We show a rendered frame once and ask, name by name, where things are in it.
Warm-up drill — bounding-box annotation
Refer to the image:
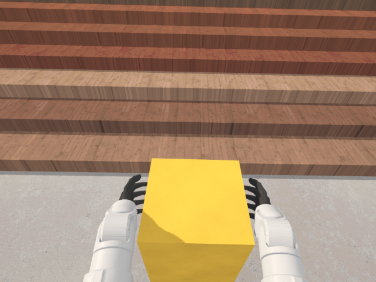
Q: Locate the left robot forearm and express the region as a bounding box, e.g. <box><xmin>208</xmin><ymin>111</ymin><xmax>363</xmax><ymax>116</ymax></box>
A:
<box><xmin>83</xmin><ymin>199</ymin><xmax>137</xmax><ymax>282</ymax></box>

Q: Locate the left robot hand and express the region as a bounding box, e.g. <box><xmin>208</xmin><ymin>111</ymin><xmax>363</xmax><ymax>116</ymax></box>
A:
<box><xmin>119</xmin><ymin>174</ymin><xmax>147</xmax><ymax>214</ymax></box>

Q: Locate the right robot forearm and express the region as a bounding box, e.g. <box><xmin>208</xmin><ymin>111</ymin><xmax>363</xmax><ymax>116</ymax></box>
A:
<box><xmin>254</xmin><ymin>204</ymin><xmax>310</xmax><ymax>282</ymax></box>

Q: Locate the carton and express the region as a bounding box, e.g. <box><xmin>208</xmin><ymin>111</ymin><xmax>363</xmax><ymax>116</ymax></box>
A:
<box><xmin>137</xmin><ymin>158</ymin><xmax>255</xmax><ymax>282</ymax></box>

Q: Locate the right robot hand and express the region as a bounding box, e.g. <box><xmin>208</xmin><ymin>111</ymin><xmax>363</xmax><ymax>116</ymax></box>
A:
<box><xmin>244</xmin><ymin>178</ymin><xmax>271</xmax><ymax>219</ymax></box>

